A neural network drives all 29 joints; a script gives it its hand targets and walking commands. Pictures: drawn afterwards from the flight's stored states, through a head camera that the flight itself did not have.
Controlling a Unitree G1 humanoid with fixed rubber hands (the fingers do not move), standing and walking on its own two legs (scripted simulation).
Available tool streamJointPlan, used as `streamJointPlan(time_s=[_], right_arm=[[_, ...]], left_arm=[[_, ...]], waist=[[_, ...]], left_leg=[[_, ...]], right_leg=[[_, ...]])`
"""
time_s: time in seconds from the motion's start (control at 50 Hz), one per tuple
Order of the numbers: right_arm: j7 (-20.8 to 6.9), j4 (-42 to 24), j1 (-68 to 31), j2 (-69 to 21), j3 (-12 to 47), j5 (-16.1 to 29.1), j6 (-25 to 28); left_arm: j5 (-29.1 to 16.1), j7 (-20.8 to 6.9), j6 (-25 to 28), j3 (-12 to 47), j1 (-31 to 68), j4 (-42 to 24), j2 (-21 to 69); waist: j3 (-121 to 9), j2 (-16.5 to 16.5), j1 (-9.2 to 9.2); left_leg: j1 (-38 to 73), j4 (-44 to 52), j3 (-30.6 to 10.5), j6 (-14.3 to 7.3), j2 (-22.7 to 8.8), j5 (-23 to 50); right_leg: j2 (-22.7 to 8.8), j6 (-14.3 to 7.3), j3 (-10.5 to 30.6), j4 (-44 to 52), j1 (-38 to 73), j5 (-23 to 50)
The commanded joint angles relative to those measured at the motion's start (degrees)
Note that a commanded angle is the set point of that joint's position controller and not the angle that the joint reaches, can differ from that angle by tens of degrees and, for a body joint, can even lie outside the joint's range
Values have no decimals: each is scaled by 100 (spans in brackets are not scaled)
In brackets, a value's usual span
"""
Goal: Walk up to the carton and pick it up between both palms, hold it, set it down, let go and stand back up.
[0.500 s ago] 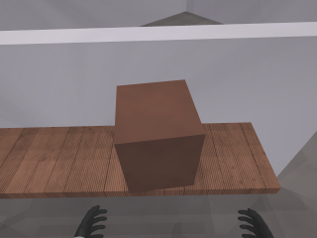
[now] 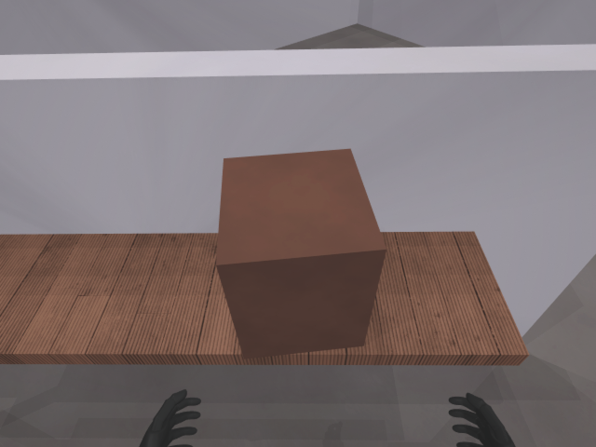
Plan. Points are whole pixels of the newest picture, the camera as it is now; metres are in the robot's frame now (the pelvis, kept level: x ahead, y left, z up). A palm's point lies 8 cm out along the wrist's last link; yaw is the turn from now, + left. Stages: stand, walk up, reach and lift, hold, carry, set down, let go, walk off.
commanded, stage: stand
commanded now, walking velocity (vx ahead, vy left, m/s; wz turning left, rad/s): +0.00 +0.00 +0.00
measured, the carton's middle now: (296, 255) +0.42 +0.05 +0.02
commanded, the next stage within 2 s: none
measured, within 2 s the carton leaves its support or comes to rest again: neither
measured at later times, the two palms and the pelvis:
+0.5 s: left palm out of the picture +0.07 +0.31 -0.10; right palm out of the picture +0.08 -0.28 -0.09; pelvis -0.02 +0.02 -0.01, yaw +2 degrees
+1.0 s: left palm out of the picture +0.03 +0.33 -0.11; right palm out of the picture +0.06 -0.27 -0.10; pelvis -0.03 +0.02 +0.00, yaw +2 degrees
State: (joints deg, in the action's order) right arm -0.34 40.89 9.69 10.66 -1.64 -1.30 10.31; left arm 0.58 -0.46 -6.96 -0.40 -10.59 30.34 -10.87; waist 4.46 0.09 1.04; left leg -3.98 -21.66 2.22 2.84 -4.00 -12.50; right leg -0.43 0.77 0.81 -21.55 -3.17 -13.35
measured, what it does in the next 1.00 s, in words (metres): stands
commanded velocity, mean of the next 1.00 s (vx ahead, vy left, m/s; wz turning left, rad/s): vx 0.00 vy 0.00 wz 0.00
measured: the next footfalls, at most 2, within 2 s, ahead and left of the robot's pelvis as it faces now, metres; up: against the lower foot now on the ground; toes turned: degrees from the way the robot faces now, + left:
none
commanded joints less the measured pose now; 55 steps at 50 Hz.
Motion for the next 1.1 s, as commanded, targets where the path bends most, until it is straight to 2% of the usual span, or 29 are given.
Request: streamJointPlan(time_s=[0.0,0.04,0.06,0.1,0.12,0.16,0.18,0.2,0.22,0.26,0.34,0.36,0.38,0.4,0.42,0.44,0.5,0.54,0.62,0.72,0.74,0.76,0.78,0.82,0.86,0.9,0.98,1.06,1.08], right_arm=[[68,-344,15,1653,-528,-49,-407],[75,-344,131,1412,-478,-34,-574],[73,-351,222,1517,-443,-49,-572],[1,-418,224,1479,-428,17,-676],[-39,-468,58,1608,-478,-19,-697],[-50,-373,385,1635,-444,-38,-750],[-36,-342,195,1565,-388,-28,-802],[-63,-429,335,1690,-407,12,-759],[-45,-292,352,1675,-387,33,-777],[-18,-235,279,1887,-414,15,-775],[47,-78,546,1970,-345,40,-704],[18,-102,392,2052,-365,90,-694],[4,-95,405,2114,-407,37,-712],[-5,-117,282,2004,-357,38,-757],[14,-95,324,2138,-415,9,-721],[-3,-16,241,2049,-335,43,-722],[-32,42,306,2013,-331,46,-743],[-19,169,208,2112,-323,24,-717],[3,337,346,2069,-308,85,-730],[36,381,23,2153,-322,23,-796],[18,363,-14,1986,-257,75,-798],[0,393,176,1863,-241,109,-795],[12,430,120,1969,-243,117,-742],[35,485,130,2118,-280,76,-767],[9,558,268,2153,-284,133,-748],[-8,610,123,2167,-300,98,-793],[-24,656,-17,2062,-238,94,-811],[-26,683,-6,2036,-250,146,-796],[11,761,-8,2175,-233,123,-831]], left_arm=[[172,90,685,-708,-198,-112,-1613],[169,61,881,-557,-49,25,-1319],[114,30,897,-543,5,75,-1321],[90,-34,895,-575,141,91,-1484],[84,-54,908,-534,115,-1,-1364],[97,-45,892,-598,58,245,-1645],[88,-14,947,-524,-207,322,-1556],[66,-17,959,-596,13,324,-1836],[56,-5,966,-553,-137,431,-1736],[37,-8,1009,-514,-44,451,-1785],[4,-33,987,-402,-255,679,-1813],[2,-6,982,-395,-290,720,-1750],[13,-32,956,-414,-104,734,-1899],[6,-19,922,-388,-157,757,-1875],[6,5,941,-345,-277,829,-1879],[13,5,932,-369,-121,864,-1962],[29,49,953,-342,-305,1078,-2002],[-35,47,999,-372,-303,1155,-2100],[11,37,961,-265,-291,1351,-1913],[17,23,901,-276,-231,1465,-1929],[-23,50,924,-276,-153,1451,-1926],[-3,55,974,-314,-126,1507,-2090],[-51,21,957,-312,-291,1533,-2038],[8,6,953,-341,-169,1560,-2053],[-69,46,973,-272,-333,1634,-1982],[-18,56,962,-308,-109,1642,-1962],[-16,65,960,-335,-74,1700,-2136],[-7,106,994,-299,-291,1844,-2074],[-25,70,955,-267,-151,1870,-1984]], waist=[[-1085,134,161],[-692,293,7],[-921,-40,7],[-625,96,-134],[-774,175,30],[-131,11,-126],[-429,101,20],[-273,227,-88],[0,-171,-81],[-315,154,-53],[-285,-302,-173],[-215,-353,-66],[-292,-104,-183],[-406,344,-3],[-357,-52,-114],[-247,318,-62],[-75,-334,-48],[-264,115,49],[-58,-253,-143],[-66,-21,13],[63,-281,-46],[231,-37,-190],[-181,-129,-59],[-110,-219,-148],[-229,122,-119],[38,-183,-121],[5,47,-35],[-268,-195,-116],[-141,-144,-61]], left_leg=[[-112,-415,-158,-416,-208,1986],[-382,-488,-162,-403,-149,1678],[-372,-343,-189,-412,-104,1212],[-389,-457,-317,-488,-147,999],[-402,-427,-269,-476,-174,805],[-610,-298,-335,-421,-126,615],[-469,-345,-324,-447,-112,688],[-552,-274,-325,-374,-181,758],[-777,-176,-366,-432,-143,354],[-688,-145,-465,-473,-202,557],[-760,-8,-564,-522,-248,272],[-714,-32,-604,-479,-265,446],[-851,-29,-618,-511,-197,52],[-717,-41,-659,-553,-272,138],[-710,-44,-607,-515,-212,16],[-725,34,-713,-460,-272,388],[-899,59,-594,-459,-163,42],[-798,172,-766,-450,-223,340],[-697,256,-705,-487,-222,-82],[-789,305,-681,-486,-246,-297],[-1059,331,-619,-440,-203,-380],[-928,349,-636,-395,-155,-297],[-889,389,-821,-440,-266,-507],[-843,287,-757,-489,-249,-195],[-771,364,-875,-497,-356,-142],[-1063,443,-878,-493,-286,-392],[-1065,422,-840,-466,-300,-402],[-758,324,-653,-480,-205,-33],[-760,385,-689,-426,-202,-394]], right_leg=[[-409,-183,171,-143,-171,1946],[-435,-114,168,-28,-340,2098],[-539,-168,321,-94,-197,1798],[-445,-216,266,-41,-626,1277],[-438,-176,216,-94,-488,1103],[-414,-160,212,62,-807,762],[-405,-96,172,126,-701,896],[-478,-126,252,106,-740,797],[-508,-144,356,114,-923,632],[-527,-168,296,109,-692,457],[-481,-180,347,67,-610,426],[-511,-188,276,130,-747,390],[-423,-165,209,59,-551,322],[-415,-174,148,-29,-633,254],[-452,-201,264,130,-766,184],[-455,-204,157,52,-763,126],[-523,-182,301,94,-669,219],[-462,-172,135,60,-616,151],[-491,-160,243,176,-904,76],[-505,-175,269,171,-763,-159],[-583,-139,314,352,-820,-162],[-564,-116,362,411,-951,-302],[-510,-121,216,287,-718,-281],[-518,-165,303,352,-791,-138],[-622,-167,249,328,-641,-22],[-573,-143,236,307,-627,-111],[-633,-176,324,252,-682,-131],[-714,-200,409,348,-628,164],[-587,-137,301,383,-758,-15]])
